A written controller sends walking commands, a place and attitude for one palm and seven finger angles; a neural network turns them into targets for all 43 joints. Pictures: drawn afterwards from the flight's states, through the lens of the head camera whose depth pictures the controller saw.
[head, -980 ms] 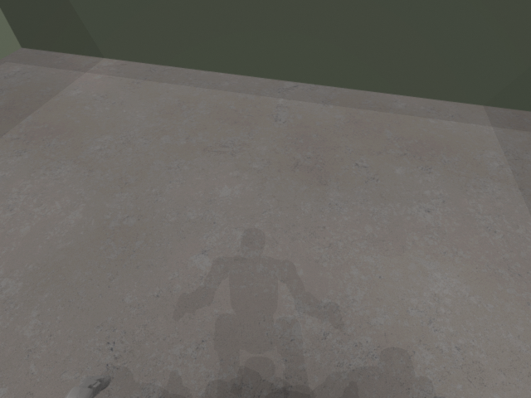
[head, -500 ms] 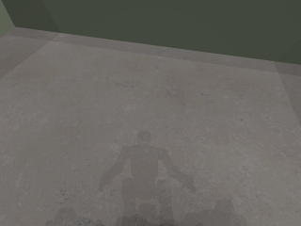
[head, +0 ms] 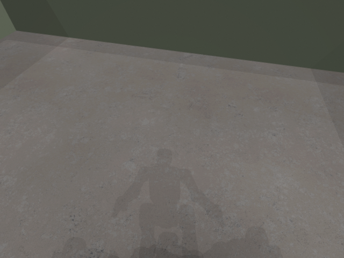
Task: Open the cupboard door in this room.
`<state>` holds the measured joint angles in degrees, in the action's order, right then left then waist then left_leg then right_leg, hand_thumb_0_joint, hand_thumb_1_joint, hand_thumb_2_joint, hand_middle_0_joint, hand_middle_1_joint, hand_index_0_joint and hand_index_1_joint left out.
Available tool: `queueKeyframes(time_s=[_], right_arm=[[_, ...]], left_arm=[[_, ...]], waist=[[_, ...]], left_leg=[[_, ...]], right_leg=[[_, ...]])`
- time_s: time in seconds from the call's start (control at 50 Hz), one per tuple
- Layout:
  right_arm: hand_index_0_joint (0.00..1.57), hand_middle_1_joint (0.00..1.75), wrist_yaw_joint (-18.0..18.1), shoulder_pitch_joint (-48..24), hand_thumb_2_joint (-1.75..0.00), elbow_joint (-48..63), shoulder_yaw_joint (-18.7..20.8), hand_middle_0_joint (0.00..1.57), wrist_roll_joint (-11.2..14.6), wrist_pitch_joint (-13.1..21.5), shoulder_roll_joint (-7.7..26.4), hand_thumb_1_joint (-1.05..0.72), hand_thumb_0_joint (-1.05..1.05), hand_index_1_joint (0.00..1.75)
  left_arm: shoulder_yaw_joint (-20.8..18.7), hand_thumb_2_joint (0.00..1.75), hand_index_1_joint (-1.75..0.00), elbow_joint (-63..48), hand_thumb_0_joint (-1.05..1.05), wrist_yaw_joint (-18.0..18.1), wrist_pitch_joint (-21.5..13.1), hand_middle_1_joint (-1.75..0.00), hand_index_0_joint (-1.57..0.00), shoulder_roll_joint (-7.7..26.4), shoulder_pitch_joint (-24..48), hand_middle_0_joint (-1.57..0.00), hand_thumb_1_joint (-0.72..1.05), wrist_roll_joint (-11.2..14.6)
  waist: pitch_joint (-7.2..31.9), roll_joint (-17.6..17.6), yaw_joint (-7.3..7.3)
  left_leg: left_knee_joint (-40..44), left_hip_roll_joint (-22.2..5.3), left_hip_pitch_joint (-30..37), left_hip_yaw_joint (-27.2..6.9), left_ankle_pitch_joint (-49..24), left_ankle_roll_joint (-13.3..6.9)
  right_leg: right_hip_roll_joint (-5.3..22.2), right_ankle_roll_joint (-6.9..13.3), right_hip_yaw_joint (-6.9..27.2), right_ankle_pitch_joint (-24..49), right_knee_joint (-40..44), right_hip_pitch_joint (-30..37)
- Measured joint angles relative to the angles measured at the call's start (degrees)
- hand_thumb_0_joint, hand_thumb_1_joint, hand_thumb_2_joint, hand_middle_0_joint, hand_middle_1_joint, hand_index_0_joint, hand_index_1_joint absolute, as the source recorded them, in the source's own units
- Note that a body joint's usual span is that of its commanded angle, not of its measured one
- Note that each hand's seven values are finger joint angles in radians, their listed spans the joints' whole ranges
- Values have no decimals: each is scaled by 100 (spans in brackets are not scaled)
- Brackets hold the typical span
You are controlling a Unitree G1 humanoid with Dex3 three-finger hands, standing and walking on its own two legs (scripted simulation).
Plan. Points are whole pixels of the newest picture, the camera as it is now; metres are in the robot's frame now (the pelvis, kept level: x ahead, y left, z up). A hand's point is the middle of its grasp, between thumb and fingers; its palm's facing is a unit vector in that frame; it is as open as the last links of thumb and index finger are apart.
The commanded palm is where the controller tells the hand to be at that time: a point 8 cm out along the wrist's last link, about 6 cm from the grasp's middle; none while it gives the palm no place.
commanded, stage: turn or walk to find it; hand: left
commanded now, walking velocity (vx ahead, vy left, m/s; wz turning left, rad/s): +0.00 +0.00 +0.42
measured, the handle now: out of the picture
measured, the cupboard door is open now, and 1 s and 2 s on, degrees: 0 0 0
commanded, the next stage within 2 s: none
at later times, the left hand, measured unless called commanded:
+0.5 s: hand out of the picture +0.03 +0.23 -0.18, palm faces +0.16 -0.96 -0.24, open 7.4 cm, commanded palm none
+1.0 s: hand out of the picture -0.10 +0.14 -0.16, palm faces +0.44 -0.86 -0.27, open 7.4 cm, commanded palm none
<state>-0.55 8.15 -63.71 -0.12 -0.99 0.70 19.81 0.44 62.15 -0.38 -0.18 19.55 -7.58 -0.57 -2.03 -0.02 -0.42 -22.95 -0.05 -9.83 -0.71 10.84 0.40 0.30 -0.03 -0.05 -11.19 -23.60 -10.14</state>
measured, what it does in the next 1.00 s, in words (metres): steps on the spot, turning left: right foot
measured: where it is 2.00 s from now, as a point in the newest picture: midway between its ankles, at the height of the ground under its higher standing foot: outside the picture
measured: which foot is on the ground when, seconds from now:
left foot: down 0.00-0.68, up 0.70-1.00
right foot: down 0.00-0.32, up 0.34-0.66, down 0.68-1.00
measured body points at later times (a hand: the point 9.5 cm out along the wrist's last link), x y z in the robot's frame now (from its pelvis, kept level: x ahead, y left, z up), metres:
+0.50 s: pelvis -0.02 +0.01 -0.01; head +0.02 +0.03 +0.44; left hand +0.02 +0.28 -0.16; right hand +0.05 -0.22 -0.15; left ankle +0.02 +0.12 -0.74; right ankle -0.03 -0.13 -0.69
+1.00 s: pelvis -0.05 -0.05 +0.00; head -0.03 -0.07 +0.45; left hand -0.12 +0.19 -0.14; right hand +0.10 -0.28 -0.16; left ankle -0.14 +0.09 -0.66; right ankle -0.03 -0.13 -0.74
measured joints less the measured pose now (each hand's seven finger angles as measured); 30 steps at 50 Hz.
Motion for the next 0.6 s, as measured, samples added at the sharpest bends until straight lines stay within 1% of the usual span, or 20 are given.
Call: queueKeyframes(time_s=[0.1, 0.2, 0.24, 0.28, 0.32, 0.34, 0.38, 0.42, 0.44, 0.5, 0.6], right_arm=[[20, 30, 16, 65, -90, 121, 16, 20, -13, -90, -76, -90, 1, 30], [20, 30, -1, 172, -90, 309, 31, 20, -15, -229, -301, -90, 1, 30], [20, 30, -13, 226, -90, 390, 52, 20, -10, -267, -401, -90, 1, 30], [20, 30, -24, 273, -90, 445, 76, 20, -3, -286, -522, -90, 1, 30], [20, 30, -45, 332, -90, 512, 77, 20, -17, -280, -663, -90, 1, 30], [20, 30, -50, 363, -90, 560, 78, 20, -30, -258, -728, -90, 1, 30], [20, 30, -20, 414, -90, 643, 80, 20, -33, -212, -851, -90, 1, 30], [20, 30, 18, 475, -90, 696, 85, 20, -29, -196, -929, -90, 1, 30], [21, 30, 32, 499, -90, 710, 92, 20, -31, -201, -946, -90, 1, 30], [21, 30, 64, 549, -90, 742, 138, 20, -41, -228, -936, -90, 1, 30], [21, 30, 83, 596, -90, 820, 255, 20, -67, -279, -813, -90, 1, 30]], left_arm=[[-42, 89, -30, -139, 1, 87, 87, -30, -20, -94, 26, -20, 90, 1], [-44, 89, -30, -358, 1, 132, 170, -30, -20, -331, -83, -20, 90, -10], [-38, 89, -30, -441, 1, 140, 197, -30, -20, -423, -150, -20, 90, -22], [-46, 89, -30, -502, 1, 153, 227, -30, -20, -484, -215, -20, 90, -35], [-69, 89, -30, -546, 1, 158, 279, -30, -20, -500, -285, -20, 90, -32], [-83, 89, -30, -552, 1, 163, 311, -30, -20, -505, -292, -20, 90, -26], [-117, 89, -30, -565, 1, 180, 365, -30, -20, -513, -255, -20, 90, -27], [-159, 89, -30, -599, 1, 179, 369, -30, -20, -534, -199, -20, 90, -24], [-176, 89, -30, -628, 1, 173, 354, -30, -20, -548, -177, -20, 90, -22], [-221, 89, -30, -727, 1, 161, 309, -30, -20, -596, -130, -20, 90, -4], [-264, 89, -30, -862, 1, 175, 290, -30, -20, -661, -45, -20, 90, 29]], waist=[[-4, 8, -20], [-49, 45, -14], [-95, 47, -25], [-157, -39, -13], [-168, -197, 2], [-174, -238, -1], [-220, -261, -34], [-242, -215, -68], [-243, -175, -74], [-224, -50, -87], [-163, 135, -178]], left_leg=[[-266, 54, -246, -133, 86, 1], [-791, 116, -636, -308, 285, -15], [-1072, 112, -787, -278, 406, -29], [-1264, 190, -850, -272, 508, -93], [-1327, 306, -882, -239, 529, -182], [-1344, 338, -914, -243, 528, -209], [-1223, 369, -922, -312, 422, -234], [-985, 385, -909, -446, 231, -237], [-865, 386, -904, -515, 135, -235], [-570, 396, -902, -697, -109, -199], [-342, 483, -985, -1010, -382, -82]], right_leg=[[54, -20, -134, -128, -232, -173], [106, -28, -313, -314, -578, -404], [142, -43, -395, -417, -764, -473], [233, -86, -424, -548, -999, -534], [358, -126, -397, -675, -1242, -640], [358, -152, -352, -967, -1518, -756], [236, -170, -171, -1538, -2393, -1053], [121, -188, -72, -1667, -3061, -1280], [84, -204, -52, -1654, -3231, -1343], [29, -252, -6, -1599, -3231, -1346], [-54, -257, 114, -1603, -2390, -987]])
